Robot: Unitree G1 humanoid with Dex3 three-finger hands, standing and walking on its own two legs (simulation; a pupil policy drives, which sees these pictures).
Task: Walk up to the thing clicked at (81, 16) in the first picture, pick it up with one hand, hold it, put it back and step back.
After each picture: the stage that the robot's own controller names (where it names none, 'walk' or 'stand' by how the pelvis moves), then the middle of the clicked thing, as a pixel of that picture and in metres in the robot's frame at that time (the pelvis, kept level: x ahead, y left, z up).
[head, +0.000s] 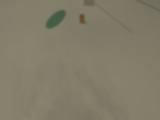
stand; (82, 18) +1.90 +0.02 -0.72
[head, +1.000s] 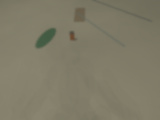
walk; (72, 35) +1.75 +0.27 -0.71
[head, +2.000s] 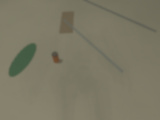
walk; (55, 57) +1.12 +0.40 -0.72
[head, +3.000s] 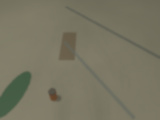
walk; (52, 94) +0.73 +0.31 -0.71
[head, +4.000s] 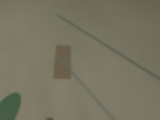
walk; out of the picture +0.48 +0.17 -0.70
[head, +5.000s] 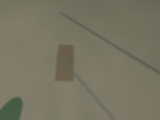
stand; out of the picture +0.40 +0.22 -0.71
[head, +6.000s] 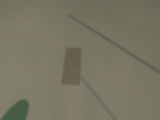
stand; out of the picture +0.38 +0.20 -0.72
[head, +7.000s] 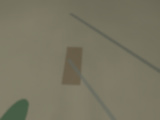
stand; out of the picture +0.36 +0.22 -0.72
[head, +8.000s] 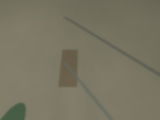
stand; out of the picture +0.37 +0.22 -0.73
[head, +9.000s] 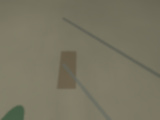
stand; out of the picture +0.35 +0.23 -0.73
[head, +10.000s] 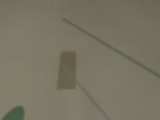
stand; out of the picture +0.35 +0.23 -0.73
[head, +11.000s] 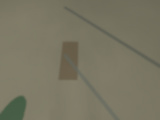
go down; out of the picture +0.36 +0.22 -0.72
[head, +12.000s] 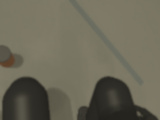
go down; (4, 57) +0.43 +0.28 -0.30
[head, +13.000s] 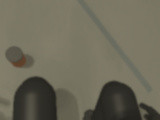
close in; (16, 57) +0.42 +0.28 -0.31
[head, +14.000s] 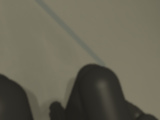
close in; out of the picture +0.39 +0.33 -0.22
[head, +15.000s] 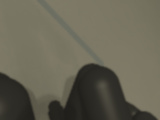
close; out of the picture +0.38 +0.32 -0.22
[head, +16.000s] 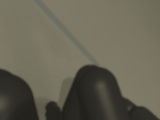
lift; out of the picture +0.35 +0.31 -0.22
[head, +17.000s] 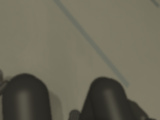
lift; out of the picture +0.30 +0.28 -0.15
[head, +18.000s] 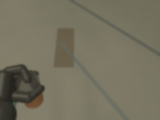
lift; (31, 91) +0.32 +0.18 +0.01
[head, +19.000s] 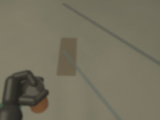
hold; (36, 96) +0.31 +0.17 -0.01
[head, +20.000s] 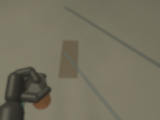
hold; (39, 93) +0.32 +0.17 +0.00
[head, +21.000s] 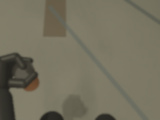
crouch; (27, 77) +0.37 +0.20 -0.08
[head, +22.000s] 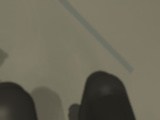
lower; out of the picture +0.53 +0.30 -0.27
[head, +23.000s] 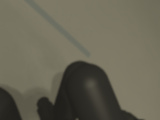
lower; out of the picture +0.51 +0.36 -0.25
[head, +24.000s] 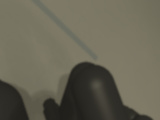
lower; out of the picture +0.51 +0.35 -0.24
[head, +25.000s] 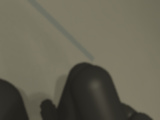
lower; out of the picture +0.50 +0.35 -0.24
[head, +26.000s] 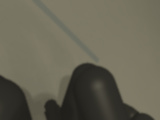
lower; out of the picture +0.51 +0.34 -0.24
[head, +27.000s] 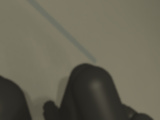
open; out of the picture +0.51 +0.34 -0.24
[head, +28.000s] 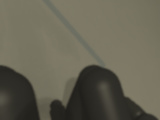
stand; out of the picture +0.52 +0.32 -0.25
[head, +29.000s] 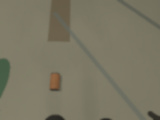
walk; (54, 81) +0.53 +0.17 -0.57
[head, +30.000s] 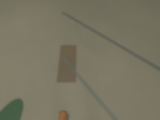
stand; (62, 119) +0.50 +0.14 -0.69
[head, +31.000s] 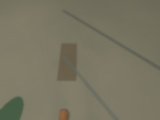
stand; (63, 117) +0.50 +0.14 -0.69
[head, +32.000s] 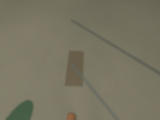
stand; out of the picture +0.54 +0.12 -0.75
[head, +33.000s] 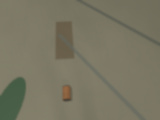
walk; (66, 93) +0.57 +0.12 -0.72
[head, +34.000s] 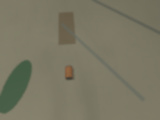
walk; (68, 72) +0.78 +0.15 -0.73
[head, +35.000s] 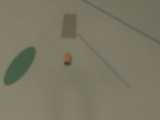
stand; (67, 59) +1.09 +0.14 -0.73
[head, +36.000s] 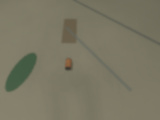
stand; (68, 64) +1.07 +0.16 -0.74
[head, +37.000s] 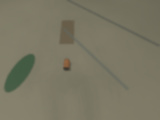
stand; (66, 64) +1.09 +0.17 -0.75
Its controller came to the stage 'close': yes
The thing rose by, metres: 0.69
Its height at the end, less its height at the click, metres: -0.02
